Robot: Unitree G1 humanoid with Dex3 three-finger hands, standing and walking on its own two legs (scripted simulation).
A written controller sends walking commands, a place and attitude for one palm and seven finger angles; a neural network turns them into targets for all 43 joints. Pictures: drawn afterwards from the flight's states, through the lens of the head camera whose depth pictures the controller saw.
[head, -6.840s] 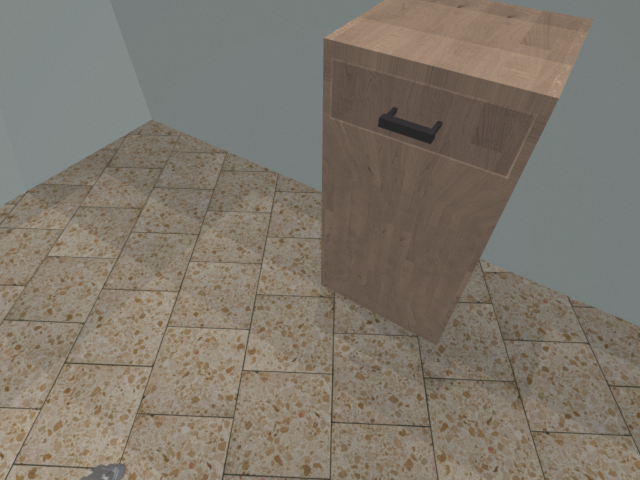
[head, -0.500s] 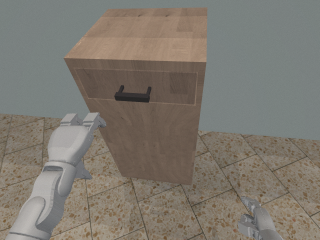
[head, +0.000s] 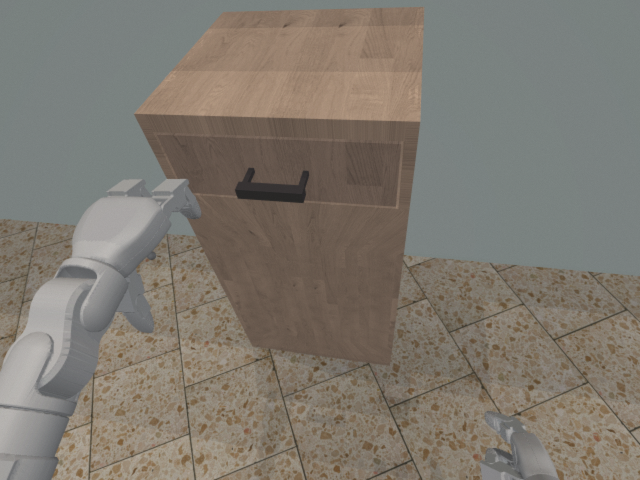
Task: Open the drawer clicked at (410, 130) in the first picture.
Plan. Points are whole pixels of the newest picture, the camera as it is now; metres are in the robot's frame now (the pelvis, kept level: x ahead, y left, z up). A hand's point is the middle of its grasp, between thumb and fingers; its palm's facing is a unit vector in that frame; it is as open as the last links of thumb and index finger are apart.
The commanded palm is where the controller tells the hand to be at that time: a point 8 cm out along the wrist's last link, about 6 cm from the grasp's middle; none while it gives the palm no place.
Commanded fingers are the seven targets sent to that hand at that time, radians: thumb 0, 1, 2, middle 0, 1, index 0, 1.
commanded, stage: raise the hand with hooked fingers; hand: left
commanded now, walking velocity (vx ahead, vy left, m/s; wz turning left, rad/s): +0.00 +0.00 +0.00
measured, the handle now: (273, 183) +0.56 +0.17 +0.03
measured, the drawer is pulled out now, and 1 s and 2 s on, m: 0.00 0.00 0.00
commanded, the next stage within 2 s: move the hooked fingers above the handle in 0.20 s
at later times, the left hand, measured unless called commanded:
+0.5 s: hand (161, 263) +0.31 +0.24 +0.12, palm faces +0.01 -0.05 -1.00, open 13.9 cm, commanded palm +0.30 +0.23 +0.19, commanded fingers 0.00 -0.50 0.30 -0.30 -1.20 -0.30 -1.20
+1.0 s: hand (211, 224) +0.39 +0.20 +0.10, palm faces -0.01 -0.03 -1.00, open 13.9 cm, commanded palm +0.38 +0.21 +0.17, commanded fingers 0.00 -0.50 0.30 -0.30 -1.20 -0.30 -1.20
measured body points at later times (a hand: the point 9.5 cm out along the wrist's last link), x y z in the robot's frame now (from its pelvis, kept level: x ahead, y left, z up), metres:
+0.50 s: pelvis -0.01 -0.01 +0.00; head +0.01 -0.04 +0.45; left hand +0.31 +0.24 +0.18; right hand +0.19 -0.22 -0.11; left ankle -0.02 +0.10 -0.75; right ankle +0.00 -0.12 -0.75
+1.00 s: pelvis +0.00 +0.00 +0.00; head +0.04 -0.04 +0.44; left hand +0.39 +0.20 +0.16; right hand +0.12 -0.26 -0.14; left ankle -0.02 +0.10 -0.75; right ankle +0.00 -0.12 -0.75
